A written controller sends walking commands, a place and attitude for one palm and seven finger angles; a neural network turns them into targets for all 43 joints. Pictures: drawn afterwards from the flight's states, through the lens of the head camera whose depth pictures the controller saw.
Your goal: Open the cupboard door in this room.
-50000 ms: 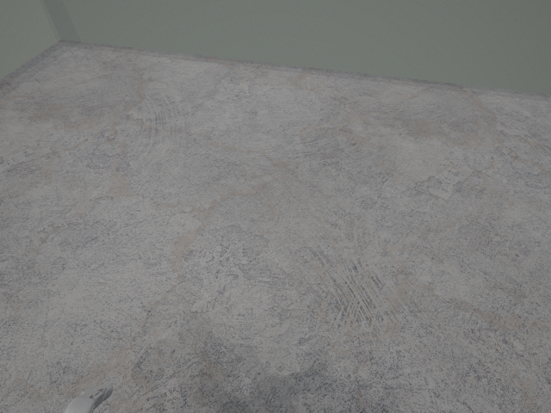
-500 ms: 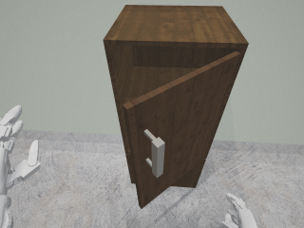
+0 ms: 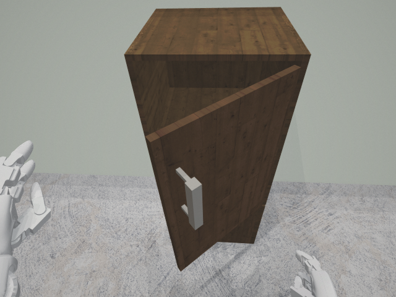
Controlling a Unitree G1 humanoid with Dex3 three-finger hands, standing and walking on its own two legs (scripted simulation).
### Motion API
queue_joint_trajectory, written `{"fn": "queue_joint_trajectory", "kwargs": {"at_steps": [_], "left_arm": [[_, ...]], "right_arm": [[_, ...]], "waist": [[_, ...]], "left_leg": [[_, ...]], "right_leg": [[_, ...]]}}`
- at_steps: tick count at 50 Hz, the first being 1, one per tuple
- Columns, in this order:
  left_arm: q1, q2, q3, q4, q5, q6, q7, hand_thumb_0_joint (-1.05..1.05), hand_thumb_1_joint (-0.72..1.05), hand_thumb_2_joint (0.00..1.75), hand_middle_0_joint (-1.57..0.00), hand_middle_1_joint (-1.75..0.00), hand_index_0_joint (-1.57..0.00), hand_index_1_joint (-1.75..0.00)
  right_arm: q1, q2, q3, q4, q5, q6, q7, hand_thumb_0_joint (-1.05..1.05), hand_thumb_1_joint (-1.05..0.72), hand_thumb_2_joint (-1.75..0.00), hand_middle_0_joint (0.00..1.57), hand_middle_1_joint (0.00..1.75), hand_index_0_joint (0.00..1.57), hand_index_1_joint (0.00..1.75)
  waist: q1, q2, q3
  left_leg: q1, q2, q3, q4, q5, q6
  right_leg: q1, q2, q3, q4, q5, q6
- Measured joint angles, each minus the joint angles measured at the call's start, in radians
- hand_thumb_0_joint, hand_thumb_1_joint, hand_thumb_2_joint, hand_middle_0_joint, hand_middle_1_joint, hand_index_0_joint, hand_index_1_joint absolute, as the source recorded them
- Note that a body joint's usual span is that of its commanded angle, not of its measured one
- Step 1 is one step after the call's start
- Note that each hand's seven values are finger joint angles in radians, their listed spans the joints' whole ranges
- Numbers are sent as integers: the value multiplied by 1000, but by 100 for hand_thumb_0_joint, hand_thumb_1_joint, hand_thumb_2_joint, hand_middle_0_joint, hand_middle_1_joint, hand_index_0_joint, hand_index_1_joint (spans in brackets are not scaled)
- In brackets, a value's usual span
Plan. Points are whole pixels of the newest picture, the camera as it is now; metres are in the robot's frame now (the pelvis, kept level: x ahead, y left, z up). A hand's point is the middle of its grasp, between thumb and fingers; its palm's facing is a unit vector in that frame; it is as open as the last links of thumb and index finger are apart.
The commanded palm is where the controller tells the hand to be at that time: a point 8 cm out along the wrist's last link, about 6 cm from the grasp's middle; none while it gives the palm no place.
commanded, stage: step back with the hand held close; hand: left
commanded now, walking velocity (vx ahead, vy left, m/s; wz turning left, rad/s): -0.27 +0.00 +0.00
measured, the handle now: (188, 199) +0.30 +0.06 +0.05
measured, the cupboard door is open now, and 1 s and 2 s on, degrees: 42 42 42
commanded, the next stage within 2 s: stop stepping back and stand still in 1.10 s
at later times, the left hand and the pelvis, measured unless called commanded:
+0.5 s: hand (15, 240) +0.14 +0.28 +0.16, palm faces +0.36 -0.79 -0.49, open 7.4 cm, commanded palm +0.09 +0.32 +0.17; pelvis -0.06 +0.03 -0.01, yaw -2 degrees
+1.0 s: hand out of the picture +0.01 +0.32 +0.16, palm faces +0.49 -0.76 -0.42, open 7.4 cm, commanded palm -0.06 +0.36 +0.17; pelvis -0.17 +0.05 -0.03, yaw +5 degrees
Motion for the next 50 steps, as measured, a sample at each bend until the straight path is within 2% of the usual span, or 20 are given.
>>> {"fn": "queue_joint_trajectory", "kwargs": {"at_steps": [4,12,17,22,31,36,40,43,45,47,48,49,50], "left_arm": [[3,20,43,14,11,-35,1,1,89,90,-21,-30,-21,-30],[68,37,9,-40,23,-34,0,1,89,90,-21,-30,-21,-30],[94,85,42,-97,24,-44,12,1,89,90,-22,-30,-21,-30],[100,100,79,-127,29,-65,27,1,89,90,-22,-30,-21,-30],[69,46,78,-97,71,-94,38,1,89,90,-21,-30,-21,-30],[12,48,83,-104,85,-101,40,1,89,90,-21,-30,-21,-30],[28,43,111,-145,72,-128,42,1,89,90,-21,-30,-21,-30],[72,44,115,-177,56,-141,48,1,89,90,-21,-30,-21,-30],[79,47,103,-187,55,-143,50,1,89,90,-21,-30,-21,-30],[70,55,94,-190,55,-139,50,1,89,90,-21,-30,-21,-30],[51,61,92,-189,54,-137,50,1,89,90,-21,-30,-21,-30],[27,63,90,-185,57,-137,50,1,89,90,-21,-30,-21,-30],[6,64,93,-178,59,-138,52,1,89,90,-21,-30,-21,-30]], "right_arm": [[-15,-3,-4,-21,2,26,6,2,-91,-90,21,30,20,30],[-18,-21,-36,-55,9,69,-3,2,-91,-90,21,30,20,30],[-5,-10,-44,-70,12,84,-11,2,-91,-90,21,30,20,30],[10,-2,-39,-84,10,78,-10,2,-91,-90,21,30,20,30],[41,5,-25,-92,-1,35,-9,2,-91,-90,21,30,20,30],[73,22,-19,-78,-8,12,-9,2,-91,-90,21,30,20,30],[58,26,-20,-53,-8,4,5,2,-91,-90,21,30,20,30],[40,27,-28,-34,-10,0,20,2,-91,-90,21,30,20,30],[32,28,-32,-19,-13,5,25,2,-91,-90,21,30,20,30],[28,25,-32,-16,-14,6,23,2,-91,-90,21,30,20,30],[23,23,-32,-19,-13,3,17,2,-91,-90,21,30,20,30],[15,17,-33,-26,-15,-3,10,2,-91,-90,21,30,20,30],[3,16,-36,-27,-20,-14,5,2,-91,-90,21,30,20,30]], "waist": [[-19,0,2],[-53,-25,17],[-65,-61,21],[-66,-77,13],[-60,-61,15],[-81,-74,33],[-70,-65,49],[-56,-76,51],[-46,-95,43],[-46,-113,28],[-53,-122,31],[-57,-118,43],[-57,-110,58]], "left_leg": [[-45,11,7,13,4,-1],[-105,1,38,14,29,11],[-138,-6,47,36,39,19],[-173,-13,53,68,49,32],[-260,-23,54,170,27,57],[-307,-21,63,201,38,62],[-350,-2,76,229,3,48],[-378,-9,65,288,-105,3],[-363,-14,48,338,-138,-12],[-306,-6,34,273,-119,-14],[-307,-8,40,234,-28,-7],[-317,-4,43,224,53,9],[-327,1,42,228,81,25]], "right_leg": [[-40,10,7,-6,20,-1],[-125,-2,34,33,34,15],[-167,-10,40,73,36,24],[-205,-18,43,111,43,34],[-283,-24,44,211,27,55],[-281,-14,65,293,-22,52],[-301,-13,53,297,-25,49],[-316,-18,62,277,8,50],[-326,-26,76,264,29,58],[-347,-33,85,258,47,70],[-360,-41,85,264,49,73],[-379,-34,86,301,4,74],[-403,-21,89,387,-70,72]]}}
